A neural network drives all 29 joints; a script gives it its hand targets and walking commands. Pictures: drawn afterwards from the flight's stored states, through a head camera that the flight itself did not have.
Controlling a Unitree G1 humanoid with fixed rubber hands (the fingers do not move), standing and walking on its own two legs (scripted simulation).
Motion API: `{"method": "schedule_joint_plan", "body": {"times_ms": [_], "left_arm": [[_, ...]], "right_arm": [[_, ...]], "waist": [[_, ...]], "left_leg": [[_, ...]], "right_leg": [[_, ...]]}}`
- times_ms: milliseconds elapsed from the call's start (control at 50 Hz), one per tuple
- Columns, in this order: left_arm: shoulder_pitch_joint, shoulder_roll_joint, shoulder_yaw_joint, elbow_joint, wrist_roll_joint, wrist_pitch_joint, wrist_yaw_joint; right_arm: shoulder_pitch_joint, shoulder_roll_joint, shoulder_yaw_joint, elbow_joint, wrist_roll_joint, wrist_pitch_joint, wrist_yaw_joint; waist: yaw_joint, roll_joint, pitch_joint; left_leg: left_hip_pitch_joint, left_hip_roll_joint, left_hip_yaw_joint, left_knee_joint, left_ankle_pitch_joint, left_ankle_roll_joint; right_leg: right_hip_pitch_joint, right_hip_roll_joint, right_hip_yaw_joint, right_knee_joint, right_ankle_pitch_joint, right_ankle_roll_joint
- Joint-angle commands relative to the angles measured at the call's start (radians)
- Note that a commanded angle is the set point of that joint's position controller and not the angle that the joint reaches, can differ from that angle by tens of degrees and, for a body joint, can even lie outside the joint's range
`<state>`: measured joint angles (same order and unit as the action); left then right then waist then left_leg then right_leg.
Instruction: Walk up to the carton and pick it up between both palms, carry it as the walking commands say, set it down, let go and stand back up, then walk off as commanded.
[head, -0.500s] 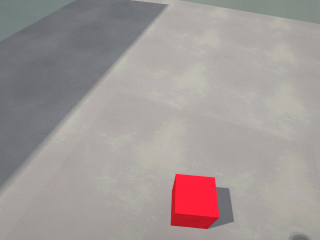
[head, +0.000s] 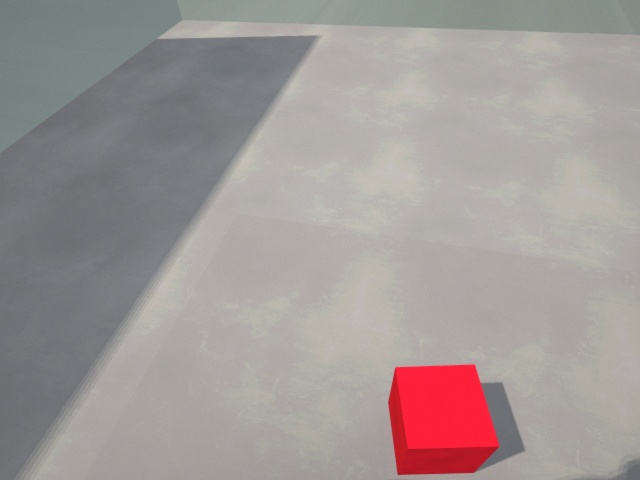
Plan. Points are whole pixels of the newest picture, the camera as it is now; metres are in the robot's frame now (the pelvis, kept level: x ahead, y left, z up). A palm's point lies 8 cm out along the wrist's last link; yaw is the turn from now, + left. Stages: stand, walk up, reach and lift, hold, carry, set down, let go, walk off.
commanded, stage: walk off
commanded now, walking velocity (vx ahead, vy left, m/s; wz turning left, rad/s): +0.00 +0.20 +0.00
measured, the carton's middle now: (435, 421) +0.41 -0.28 -0.64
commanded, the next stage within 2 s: none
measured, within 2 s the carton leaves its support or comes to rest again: neither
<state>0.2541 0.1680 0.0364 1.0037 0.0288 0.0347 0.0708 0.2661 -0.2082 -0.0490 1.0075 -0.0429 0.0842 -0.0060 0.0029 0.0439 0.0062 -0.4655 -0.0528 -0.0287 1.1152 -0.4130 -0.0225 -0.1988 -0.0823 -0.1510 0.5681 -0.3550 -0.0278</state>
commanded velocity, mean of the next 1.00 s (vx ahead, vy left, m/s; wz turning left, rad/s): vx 0.00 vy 0.20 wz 0.00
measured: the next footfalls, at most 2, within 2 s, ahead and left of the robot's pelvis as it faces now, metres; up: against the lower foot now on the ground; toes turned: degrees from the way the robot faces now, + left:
left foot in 0.24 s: +0.07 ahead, +0.23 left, +0.00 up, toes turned +5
right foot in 0.60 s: +0.04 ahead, +0.09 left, +0.00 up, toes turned -10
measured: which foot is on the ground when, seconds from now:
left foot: up 0.00-0.22, down 0.24-0.60, up 0.62-0.96, down 0.98-1.00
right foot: down 0.00-0.24, up 0.26-0.58, down 0.60-1.00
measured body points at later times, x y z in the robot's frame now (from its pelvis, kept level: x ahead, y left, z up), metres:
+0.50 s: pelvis +0.02 +0.15 +0.00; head +0.04 +0.16 +0.45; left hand +0.09 +0.42 -0.15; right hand +0.08 -0.10 -0.14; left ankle +0.03 +0.23 -0.74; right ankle -0.02 +0.06 -0.68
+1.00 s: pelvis +0.04 +0.27 -0.01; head +0.07 +0.29 +0.44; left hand +0.04 +0.54 -0.16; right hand +0.12 +0.02 -0.15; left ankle +0.05 +0.42 -0.74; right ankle +0.01 +0.10 -0.73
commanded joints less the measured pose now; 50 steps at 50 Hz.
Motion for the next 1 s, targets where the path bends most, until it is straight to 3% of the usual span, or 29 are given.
{"method": "schedule_joint_plan", "body": {"times_ms": [0,60,120,140,160,180,200,220,240,260,280,300,340,380,480,520,540,560,580,600,620,660,700,800,880,920,940,960,980], "left_arm": [[0.026,0.210,0.055,-0.040,0.002,-0.027,-0.004],[0.040,0.223,0.068,-0.033,0.011,-0.034,-0.008],[0.043,0.268,0.089,-0.030,0.013,-0.023,-0.015],[0.030,0.291,0.098,-0.041,0.014,-0.018,-0.015],[0.036,0.270,0.092,-0.050,0.017,-0.012,-0.013],[0.058,0.234,0.084,-0.050,0.025,-0.008,-0.017],[0.093,0.178,0.075,-0.080,0.025,-0.008,-0.025],[0.030,0.114,0.061,-0.097,0.009,0.012,-0.016],[0.016,0.113,0.060,-0.089,-0.006,0.028,-0.005],[0.000,0.129,0.058,-0.095,-0.011,0.031,-0.001],[-0.024,0.153,0.060,-0.096,-0.013,0.029,-0.005],[-0.010,0.168,0.065,-0.078,-0.011,0.032,-0.012],[0.028,0.165,0.065,-0.058,0.002,0.031,-0.013],[0.025,0.154,0.063,-0.056,0.000,0.025,-0.011],[0.033,0.079,0.031,-0.060,-0.018,0.014,0.003],[0.126,0.074,0.028,-0.028,-0.020,0.000,0.008],[0.175,0.112,0.032,-0.015,-0.008,-0.012,0.012],[0.206,0.227,0.053,-0.018,0.010,-0.018,0.016],[0.153,0.299,0.065,-0.024,0.002,-0.006,0.022],[0.111,0.273,0.072,-0.029,0.011,-0.003,0.027],[0.061,0.191,0.058,-0.039,0.005,-0.007,0.017],[0.027,0.139,0.036,-0.070,0.004,-0.019,0.006],[0.007,0.199,0.056,-0.066,-0.008,-0.028,0.004],[0.048,0.189,0.066,-0.048,0.006,-0.039,-0.009],[0.033,0.269,0.101,-0.053,0.009,-0.021,-0.018],[0.053,0.249,0.094,-0.069,0.017,-0.012,-0.018],[0.088,0.195,0.084,-0.079,0.020,-0.013,-0.027],[0.052,0.113,0.066,-0.116,0.014,0.002,-0.024],[0.022,0.114,0.069,-0.102,0.001,0.023,-0.010]], "right_arm": [[-0.029,-0.074,-0.035,-0.068,0.012,-0.011,0.010],[-0.080,-0.034,-0.019,-0.089,0.018,-0.017,0.026],[-0.074,-0.040,-0.014,-0.106,0.016,-0.014,0.042],[-0.055,-0.062,-0.018,-0.099,0.014,-0.018,0.040],[0.014,-0.084,-0.027,-0.071,0.012,-0.023,0.038],[0.087,-0.132,-0.044,-0.035,0.007,-0.033,0.034],[0.158,-0.268,-0.073,-0.027,-0.001,-0.044,0.030],[0.108,-0.278,-0.062,-0.046,-0.004,-0.051,0.022],[0.077,-0.238,-0.053,-0.060,-0.005,-0.051,0.014],[0.049,-0.214,-0.048,-0.066,-0.003,-0.056,0.004],[0.011,-0.185,-0.040,-0.081,0.000,-0.051,-0.002],[-0.022,-0.168,-0.032,-0.088,0.002,-0.044,-0.009],[-0.061,-0.148,-0.026,-0.107,0.002,-0.044,-0.013],[-0.073,-0.129,-0.017,-0.113,-0.002,-0.050,-0.016],[-0.014,-0.120,-0.007,-0.076,-0.001,-0.049,-0.022],[-0.037,-0.115,0.000,-0.076,0.013,-0.045,-0.027],[0.000,-0.099,-0.004,-0.069,0.031,-0.048,-0.028],[-0.016,-0.055,0.004,-0.101,0.039,-0.050,-0.024],[-0.029,-0.089,-0.013,-0.102,0.009,-0.037,-0.031],[-0.049,-0.101,-0.010,-0.117,-0.002,-0.024,-0.017],[-0.051,-0.122,-0.019,-0.102,-0.005,-0.017,-0.007],[-0.075,-0.142,-0.041,-0.096,-0.001,-0.016,0.009],[-0.015,-0.100,-0.038,-0.079,0.001,-0.013,0.017],[-0.074,-0.026,-0.016,-0.105,0.019,-0.016,0.037],[-0.065,-0.041,-0.012,-0.115,0.015,-0.018,0.049],[0.056,-0.124,-0.040,-0.059,0.007,-0.028,0.038],[0.131,-0.217,-0.063,-0.041,0.000,-0.040,0.037],[0.108,-0.279,-0.064,-0.061,0.000,-0.049,0.031],[0.083,-0.226,-0.046,-0.070,-0.005,-0.050,0.027]], "waist": [[0.011,-0.211,0.064],[0.029,-0.265,0.024],[0.041,-0.347,0.000],[0.036,-0.321,-0.008],[0.009,-0.249,-0.037],[-0.025,-0.091,-0.048],[-0.053,0.271,-0.104],[-0.060,0.352,-0.097],[-0.070,0.259,-0.082],[-0.079,0.283,-0.068],[-0.063,0.251,-0.038],[-0.032,0.232,-0.013],[-0.007,0.134,-0.012],[-0.001,0.094,-0.020],[-0.005,0.113,-0.018],[0.053,0.039,-0.049],[0.070,-0.091,-0.058],[0.073,-0.391,-0.059],[0.055,-0.331,0.028],[0.052,-0.275,0.079],[0.041,-0.223,0.119],[0.020,-0.199,0.094],[-0.009,-0.173,0.069],[0.019,-0.274,0.034],[0.036,-0.351,-0.014],[-0.011,-0.137,-0.049],[-0.040,0.115,-0.098],[-0.051,0.375,-0.089],[-0.063,0.267,-0.083]], "left_leg": [[-0.106,0.057,-0.011,-0.037,0.072,-0.070],[-0.017,0.094,0.054,-0.247,0.105,-0.085],[0.118,0.089,0.122,-0.459,0.052,-0.077],[0.181,0.079,0.154,-0.544,0.085,-0.069],[0.317,0.071,0.153,-0.649,0.147,-0.047],[0.420,0.096,0.119,-0.732,0.257,-0.033],[0.498,0.348,-0.140,-0.799,0.591,0.039],[0.420,0.424,-0.227,-0.763,0.765,0.145],[0.336,0.407,-0.127,-0.762,0.704,0.218],[0.285,0.386,-0.121,-0.780,0.574,0.230],[0.250,0.331,-0.081,-0.819,0.412,0.212],[0.215,0.303,-0.058,-0.822,0.349,0.196],[0.233,0.291,-0.043,-0.793,0.414,0.179],[0.234,0.285,-0.049,-0.778,0.446,0.200],[0.244,0.290,-0.104,-0.751,0.495,0.234],[0.179,0.269,-0.072,-0.669,0.493,0.202],[0.074,0.205,-0.024,-0.578,0.350,0.137],[-0.142,0.071,0.086,-0.356,-0.060,0.044],[-0.148,0.053,0.022,-0.120,-0.147,0.027],[-0.130,0.049,-0.048,0.030,-0.110,0.037],[-0.123,0.056,-0.056,0.066,-0.056,0.023],[-0.103,0.054,-0.082,0.052,0.007,-0.003],[-0.107,0.036,-0.044,0.063,0.054,-0.037],[0.000,0.097,0.046,-0.231,0.130,-0.076],[0.182,0.079,0.147,-0.526,0.078,-0.073],[0.397,0.073,0.136,-0.694,0.198,-0.036],[0.490,0.240,-0.013,-0.764,0.476,0.005],[0.459,0.420,-0.232,-0.758,0.774,0.111],[0.330,0.408,-0.167,-0.767,0.721,0.181]], "right_leg": [[0.042,-0.272,0.178,-0.245,0.598,-0.124],[0.072,-0.219,0.099,-0.181,0.635,-0.086],[0.036,-0.234,0.123,-0.161,0.555,-0.062],[0.015,-0.244,0.135,-0.147,0.515,-0.049],[-0.043,-0.220,0.118,-0.047,0.470,-0.025],[-0.119,-0.178,0.082,0.076,0.377,0.005],[-0.261,-0.028,0.010,0.312,-0.016,0.059],[-0.334,0.058,0.078,0.515,-0.392,0.057],[-0.301,0.034,0.143,0.628,-0.361,0.045],[-0.329,0.035,0.143,0.681,-0.309,0.033],[-0.339,0.032,0.172,0.696,-0.266,0.021],[-0.337,0.031,0.174,0.705,-0.217,0.016],[-0.326,0.017,0.117,0.661,-0.158,0.018],[-0.282,0.012,0.067,0.537,-0.154,0.024],[-0.132,0.033,0.033,0.159,-0.135,-0.003],[0.062,0.015,0.041,-0.107,0.120,-0.004],[0.199,-0.073,0.152,-0.246,0.243,-0.005],[0.308,-0.411,0.514,-0.344,0.409,-0.077],[0.136,-0.474,0.525,-0.337,0.512,-0.192],[0.030,-0.469,0.477,-0.327,0.519,-0.254],[-0.014,-0.411,0.410,-0.317,0.504,-0.237],[-0.015,-0.318,0.304,-0.299,0.508,-0.164],[0.024,-0.297,0.216,-0.287,0.560,-0.138],[0.024,-0.217,0.093,-0.210,0.582,-0.087],[0.003,-0.233,0.127,-0.158,0.495,-0.055],[-0.110,-0.193,0.108,0.021,0.427,-0.009],[-0.200,-0.092,0.026,0.195,0.186,0.043],[-0.353,0.065,0.034,0.440,-0.384,0.063],[-0.304,0.045,0.138,0.600,-0.371,0.050]]}}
